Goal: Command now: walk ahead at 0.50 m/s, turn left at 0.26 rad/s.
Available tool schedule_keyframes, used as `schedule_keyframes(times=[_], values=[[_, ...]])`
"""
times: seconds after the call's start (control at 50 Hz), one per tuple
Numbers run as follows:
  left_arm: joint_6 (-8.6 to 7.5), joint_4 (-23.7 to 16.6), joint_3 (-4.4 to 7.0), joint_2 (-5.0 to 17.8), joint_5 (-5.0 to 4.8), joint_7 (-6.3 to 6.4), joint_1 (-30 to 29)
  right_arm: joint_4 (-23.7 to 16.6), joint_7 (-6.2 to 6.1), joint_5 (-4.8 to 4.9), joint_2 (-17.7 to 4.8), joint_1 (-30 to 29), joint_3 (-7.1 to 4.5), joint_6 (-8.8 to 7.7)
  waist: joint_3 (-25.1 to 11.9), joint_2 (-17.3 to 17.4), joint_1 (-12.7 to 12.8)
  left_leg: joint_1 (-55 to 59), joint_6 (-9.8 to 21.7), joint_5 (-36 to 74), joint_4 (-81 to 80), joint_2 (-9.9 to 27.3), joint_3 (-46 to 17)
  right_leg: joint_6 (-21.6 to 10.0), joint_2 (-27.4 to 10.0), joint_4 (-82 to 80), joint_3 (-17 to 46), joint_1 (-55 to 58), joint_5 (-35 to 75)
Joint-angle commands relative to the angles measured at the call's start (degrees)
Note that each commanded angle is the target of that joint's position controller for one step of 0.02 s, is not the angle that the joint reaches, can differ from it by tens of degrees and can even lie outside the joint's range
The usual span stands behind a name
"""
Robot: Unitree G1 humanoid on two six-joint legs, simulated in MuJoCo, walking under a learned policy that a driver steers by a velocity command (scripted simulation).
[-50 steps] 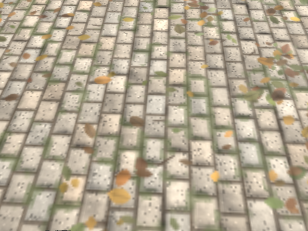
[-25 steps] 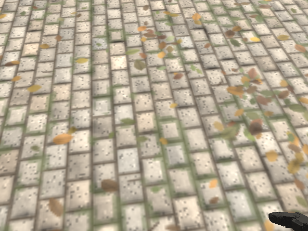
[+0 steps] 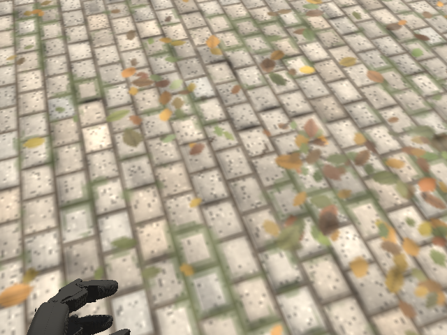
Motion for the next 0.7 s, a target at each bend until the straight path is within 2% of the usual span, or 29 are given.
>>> schedule_keyframes(times=[0.02,0.04,0.06,0.08,0.1,0.12,0.16,0.18,0.22,0.26,0.3,0.34,0.38,0.4,0.42,0.44,0.46,0.48,0.5,0.52,0.54,0.58,0.6,0.64,0.7], values=[[0.71,2.09,5.19,13.60,0.84,1.12,25.53,-5.59,-0.15,0.25,-3.53,1.52,0.27,-2.35,-23.69,-14.28,13.25,-37.59,0.66,-7.92,38.87,-1.50,-4.20,-14.61,-24.01,-8.73,38.80,49.41,-11.37],[0.76,2.44,4.07,10.55,0.27,1.11,22.28,-6.46,-0.04,1.53,-7.98,-2.39,-1.27,-2.36,-14.40,-9.86,12.76,-41.58,0.95,-4.58,42.68,1.45,-5.20,-12.51,-21.94,-10.56,31.87,42.15,-15.41],[0.70,2.34,3.42,8.73,0.00,1.05,18.43,-7.24,-0.07,1.52,-7.74,-5.53,-1.34,-2.12,-8.84,-7.96,11.21,-41.40,1.05,0.02,41.84,3.73,-3.54,-11.09,-19.55,-12.43,24.70,34.66,-14.29],[0.43,2.63,2.90,7.02,0.12,0.78,14.93,-7.48,-0.17,0.82,-7.00,-7.04,-1.46,-1.68,-4.74,-6.40,9.49,-39.85,0.81,3.62,39.43,5.20,-3.04,-10.46,-17.25,-15.05,19.72,27.92,-11.40],[-0.14,2.71,2.49,5.55,0.58,0.63,11.96,-7.05,-0.38,0.45,-6.14,-6.46,-1.80,-0.80,-2.15,-7.09,7.43,-36.30,0.37,6.17,37.34,6.34,-3.49,-9.74,-15.42,-16.99,14.55,22.38,-3.64],[-0.61,3.00,2.59,5.34,0.96,0.54,9.77,-6.60,-0.51,0.47,-4.76,-5.06,-1.70,0.11,-1.06,-7.22,5.77,-32.81,-0.36,7.25,36.61,6.37,-3.21,-9.65,-14.57,-18.00,10.41,18.34,5.09],[-1.32,3.70,3.08,6.24,1.18,0.78,7.38,-7.16,-0.77,0.09,-3.27,-4.48,-1.75,1.39,-0.43,-6.13,3.74,-31.37,-1.92,9.09,34.83,5.61,-2.37,-10.22,-14.29,-17.57,3.37,15.28,22.73],[-1.37,4.17,3.37,6.93,1.21,1.10,6.99,-8.00,-0.81,-0.17,-2.90,-5.42,-1.74,1.69,-0.26,-5.70,3.47,-31.72,-2.45,11.20,31.96,5.54,-2.00,-10.24,-14.19,-17.60,0.84,14.84,26.16],[-0.85,4.89,3.75,8.05,1.02,1.97,6.70,-9.43,-0.18,-0.59,-1.85,-7.84,-1.35,1.72,-0.64,-5.04,3.94,-29.98,-2.58,18.46,23.40,5.42,-0.32,-9.68,-12.74,-17.36,-4.22,14.80,26.93],[-0.03,5.61,4.03,9.12,0.71,2.80,7.56,-11.02,0.97,-0.69,-1.06,-11.65,-0.97,1.52,-1.37,-4.52,5.68,-27.00,-1.99,25.38,15.12,4.56,1.55,-9.10,-12.08,-16.76,-7.24,15.68,26.37],[0.76,6.57,4.41,10.35,0.05,3.27,8.74,-12.77,2.05,-0.69,-1.77,-14.07,-1.25,1.65,-2.24,-4.16,6.43,-25.96,-1.16,26.81,10.46,4.17,1.85,-8.72,-13.40,-15.31,-7.68,18.89,25.73],[1.57,7.09,4.87,11.32,-0.91,3.39,8.67,-14.33,2.78,-0.83,-3.39,-15.22,-1.93,2.07,-2.42,-4.12,6.26,-25.98,0.25,23.50,7.98,3.87,2.13,-8.01,-15.10,-12.31,-7.59,21.99,25.15],[2.43,7.22,5.32,12.11,-1.94,3.54,7.98,-15.30,3.14,-1.11,-4.92,-14.54,-2.75,2.49,-2.72,-4.35,5.23,-24.17,2.11,18.35,6.08,2.41,3.73,-6.83,-15.80,-6.61,-7.75,23.46,27.62],[2.85,7.13,5.42,12.08,-2.37,3.70,7.37,-14.98,3.07,-1.17,-5.86,-11.75,-3.40,2.50,-3.88,-3.80,3.53,-20.03,3.43,18.62,2.95,0.58,5.10,-5.52,-14.63,-0.74,-8.78,23.06,29.69],[3.14,7.35,5.05,10.74,-2.16,3.67,8.65,-13.69,2.49,-1.29,-8.28,-6.62,-4.68,2.30,-6.81,-0.94,1.53,-12.04,5.32,24.15,-1.49,-2.06,5.77,-3.23,-11.19,9.12,-10.26,21.29,27.70],[3.01,6.86,4.27,9.03,0.03,3.33,12.08,-14.19,0.96,-1.30,-14.41,-3.41,-6.36,2.36,-10.58,10.11,1.20,-0.13,9.56,52.41,-2.90,6.55,-7.14,1.43,-6.26,25.38,-11.72,10.68,8.56],[2.90,5.30,2.66,4.91,2.39,2.71,16.67,-16.44,0.35,-2.44,-18.08,-6.09,-6.19,2.26,-16.68,18.77,6.48,12.64,22.71,66.38,-2.26,20.11,-30.89,5.60,4.51,44.54,-5.95,-7.29,-37.13],[3.00,6.28,3.13,8.64,0.76,2.06,14.53,-17.69,0.97,-2.06,-14.09,-6.34,-5.27,2.08,-23.59,10.01,2.75,12.25,24.04,54.33,-5.95,20.15,-32.41,4.65,3.10,49.04,5.28,-8.63,-35.64],[3.36,5.27,3.45,9.80,-0.84,2.01,10.79,-18.32,1.17,-1.52,-11.81,-9.92,-4.64,1.78,-17.68,6.67,3.33,7.38,21.25,45.04,-7.38,17.71,-26.86,3.60,1.33,48.25,5.44,-11.41,-30.85],[3.78,5.55,3.46,9.25,-0.35,2.61,9.27,-18.15,0.92,-0.37,-9.79,-12.42,-4.21,1.96,-12.63,2.47,4.50,1.80,17.56,36.13,-8.63,14.59,-22.79,3.39,-0.62,44.13,5.12,-12.14,-26.62],[4.33,5.56,3.68,9.58,0.41,3.37,8.01,-18.45,0.42,-0.02,-8.57,-14.59,-3.77,2.48,-9.56,2.22,5.37,-3.81,15.50,30.56,-9.99,12.66,-20.67,3.52,-1.69,39.81,5.22,-10.81,-23.39],[5.10,5.62,3.77,9.11,0.58,3.61,8.99,-19.46,-0.33,-1.37,-8.74,-16.71,-3.74,3.13,-8.49,5.29,7.37,-11.21,14.21,28.55,-11.75,9.59,-18.29,3.95,-0.49,35.15,4.37,-4.83,-19.47],[5.16,5.89,3.54,8.22,0.54,3.66,9.60,-19.65,-0.67,-1.66,-9.00,-16.71,-3.90,3.24,-8.92,5.94,7.52,-11.91,14.20,29.30,-11.80,8.99,-17.66,4.38,0.08,32.28,4.17,-3.65,-18.83],[5.17,5.96,3.15,7.21,0.52,3.88,9.06,-19.59,-1.37,-1.39,-9.73,-15.89,-4.29,3.42,-9.70,5.93,6.97,-11.95,14.16,28.01,-11.51,8.47,-17.83,5.28,0.77,26.89,4.55,-2.66,-17.51],[5.27,5.65,2.93,6.86,0.35,3.74,7.39,-19.90,-2.10,-1.03,-10.07,-16.22,-4.56,4.04,-9.70,6.90,6.10,-13.18,13.07,17.97,-11.79,7.36,-19.72,5.85,1.33,20.83,5.44,-0.75,-14.41]])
